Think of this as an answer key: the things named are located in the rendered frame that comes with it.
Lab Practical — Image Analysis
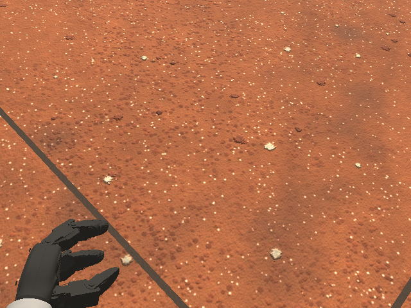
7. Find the robot left hand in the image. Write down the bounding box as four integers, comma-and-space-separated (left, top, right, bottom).
15, 219, 119, 308

